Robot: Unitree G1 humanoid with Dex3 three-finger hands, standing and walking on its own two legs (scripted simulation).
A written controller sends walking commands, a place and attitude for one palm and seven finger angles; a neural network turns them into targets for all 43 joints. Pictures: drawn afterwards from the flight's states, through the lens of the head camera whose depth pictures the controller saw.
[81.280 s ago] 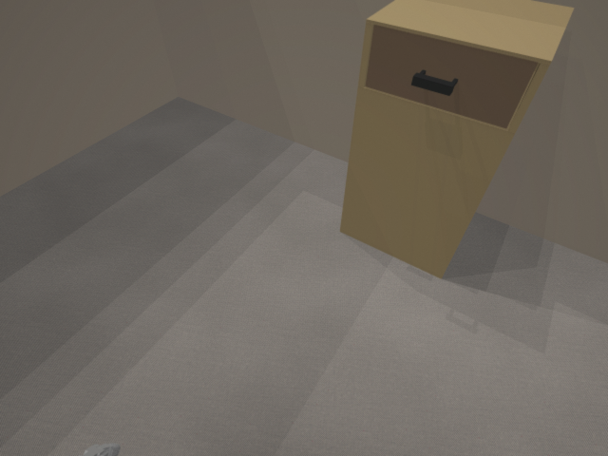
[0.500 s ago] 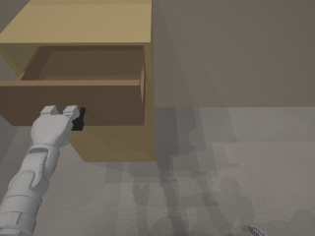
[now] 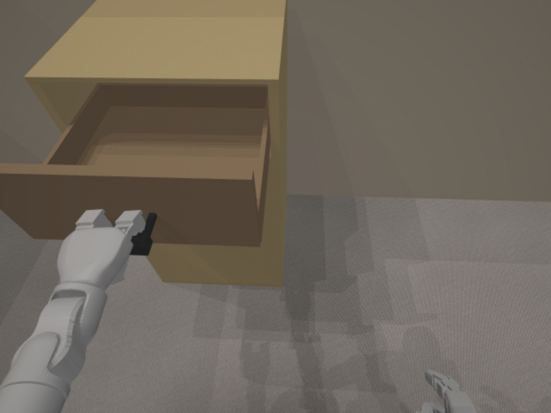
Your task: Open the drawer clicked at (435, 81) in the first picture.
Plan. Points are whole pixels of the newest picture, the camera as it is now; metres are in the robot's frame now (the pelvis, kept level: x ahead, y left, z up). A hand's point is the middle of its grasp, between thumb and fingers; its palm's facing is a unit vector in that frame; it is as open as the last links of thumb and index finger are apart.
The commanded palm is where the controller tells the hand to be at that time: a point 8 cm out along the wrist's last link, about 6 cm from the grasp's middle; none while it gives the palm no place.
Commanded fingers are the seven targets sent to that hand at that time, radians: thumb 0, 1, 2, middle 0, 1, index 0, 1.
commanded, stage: pull the drawer open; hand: left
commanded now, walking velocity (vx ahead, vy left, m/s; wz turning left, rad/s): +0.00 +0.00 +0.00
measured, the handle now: (119, 230) +0.37 +0.27 +0.04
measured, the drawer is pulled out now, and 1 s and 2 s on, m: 0.24 0.30 0.30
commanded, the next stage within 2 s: none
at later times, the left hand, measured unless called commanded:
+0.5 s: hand (101, 308) +0.25 +0.26 +0.02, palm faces +0.00 -0.05 -1.00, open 5.7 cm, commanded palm +0.22 +0.27 +0.08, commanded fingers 0.00 0.90 0.90 -0.40 -1.35 -0.40 -1.35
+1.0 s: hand (97, 313) +0.25 +0.26 +0.02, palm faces -0.03 -0.05 -1.00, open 6.0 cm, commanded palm +0.23 +0.27 +0.08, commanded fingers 0.00 0.90 0.90 -0.40 -1.35 -0.40 -1.35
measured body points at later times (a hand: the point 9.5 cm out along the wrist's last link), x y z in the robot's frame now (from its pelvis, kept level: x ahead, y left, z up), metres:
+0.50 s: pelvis +0.00 +0.00 +0.00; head +0.03 -0.02 +0.44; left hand +0.25 +0.26 +0.08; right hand +0.18 -0.24 -0.11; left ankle +0.00 +0.12 -0.71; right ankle -0.03 -0.12 -0.71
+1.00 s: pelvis +0.02 +0.01 -0.01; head +0.08 -0.01 +0.44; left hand +0.24 +0.26 +0.08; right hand +0.19 -0.25 -0.12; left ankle +0.00 +0.12 -0.71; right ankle -0.03 -0.12 -0.71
